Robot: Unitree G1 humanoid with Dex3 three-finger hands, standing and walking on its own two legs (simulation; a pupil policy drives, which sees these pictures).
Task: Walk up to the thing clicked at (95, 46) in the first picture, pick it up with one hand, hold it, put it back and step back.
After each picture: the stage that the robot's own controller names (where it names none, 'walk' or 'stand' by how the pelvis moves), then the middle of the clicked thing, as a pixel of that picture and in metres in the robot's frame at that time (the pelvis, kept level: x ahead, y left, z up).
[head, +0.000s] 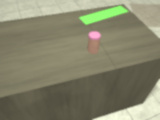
stand; (93, 42) +0.71 -0.07 -0.09
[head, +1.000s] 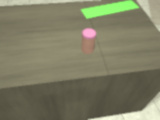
rise first; (88, 41) +0.63 -0.01 -0.06
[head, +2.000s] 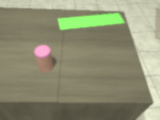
stand; (44, 59) +0.50 +0.18 -0.06
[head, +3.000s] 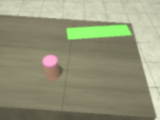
stand; (51, 68) +0.49 +0.16 -0.10
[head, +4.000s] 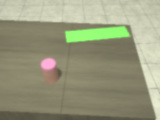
stand; (50, 71) +0.48 +0.17 -0.10
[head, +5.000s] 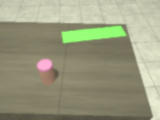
stand; (46, 72) +0.48 +0.18 -0.10
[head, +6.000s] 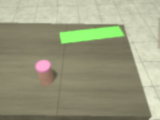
stand; (45, 73) +0.48 +0.19 -0.10
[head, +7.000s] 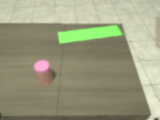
rise first; (43, 73) +0.48 +0.20 -0.09
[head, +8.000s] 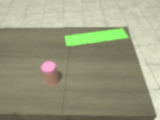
go down; (50, 74) +0.49 +0.19 -0.09
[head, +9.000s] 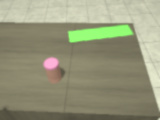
go down; (53, 70) +0.49 +0.18 -0.09
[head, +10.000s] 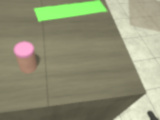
go down; (26, 58) +0.48 +0.17 -0.03
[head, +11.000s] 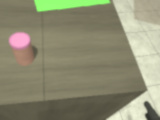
close in; (22, 50) +0.49 +0.18 -0.02
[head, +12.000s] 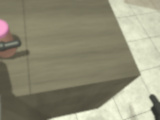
close; (1, 39) +0.50 +0.20 +0.01
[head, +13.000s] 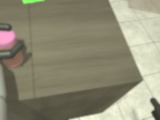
lift; (9, 49) +0.48 +0.19 +0.01
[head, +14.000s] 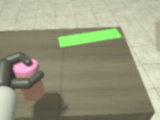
lift; (30, 80) +0.32 +0.17 +0.12
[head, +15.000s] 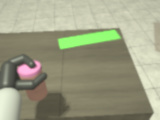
hold; (33, 81) +0.32 +0.17 +0.10
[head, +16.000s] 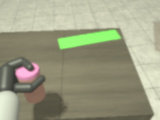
hold; (31, 83) +0.32 +0.17 +0.09
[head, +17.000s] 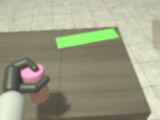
crouch; (36, 84) +0.33 +0.16 +0.08
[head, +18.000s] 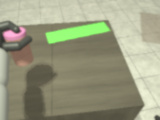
crouch; (19, 47) +0.45 +0.19 +0.12
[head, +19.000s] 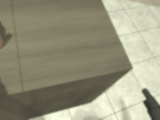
lower; out of the picture +0.53 +0.21 +0.02
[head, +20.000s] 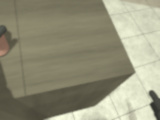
lower; out of the picture +0.52 +0.20 +0.02
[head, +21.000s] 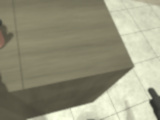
lower; out of the picture +0.53 +0.20 +0.03
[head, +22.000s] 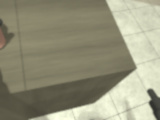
lower; out of the picture +0.53 +0.21 +0.03
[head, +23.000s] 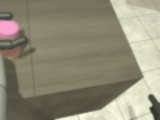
open; (8, 40) +0.50 +0.18 +0.01
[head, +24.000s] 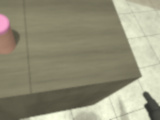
sink last; (0, 35) +0.49 +0.19 +0.01
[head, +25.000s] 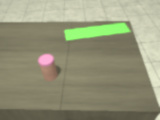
sink last; (48, 68) +0.49 +0.19 -0.04
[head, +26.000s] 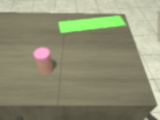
stand; (43, 62) +0.50 +0.19 -0.04
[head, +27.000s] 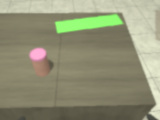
stand; (40, 62) +0.49 +0.19 -0.03
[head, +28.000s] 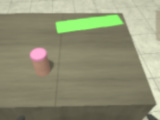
stand; (40, 62) +0.49 +0.19 -0.03
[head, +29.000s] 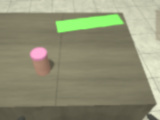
stand; (41, 62) +0.49 +0.19 -0.03
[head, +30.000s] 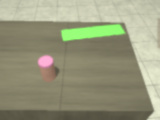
stand; (47, 69) +0.49 +0.18 -0.08
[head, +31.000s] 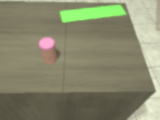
walk; (48, 51) +0.54 +0.15 -0.07
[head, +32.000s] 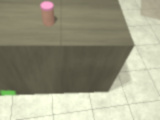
walk; (47, 14) +0.79 +0.18 -0.08
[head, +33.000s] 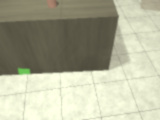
stand; out of the picture +1.11 +0.28 -0.08
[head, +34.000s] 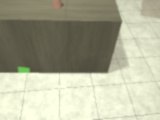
stand; out of the picture +1.13 +0.21 -0.09
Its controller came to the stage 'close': yes
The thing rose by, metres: 0.21
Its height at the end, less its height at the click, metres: +0.00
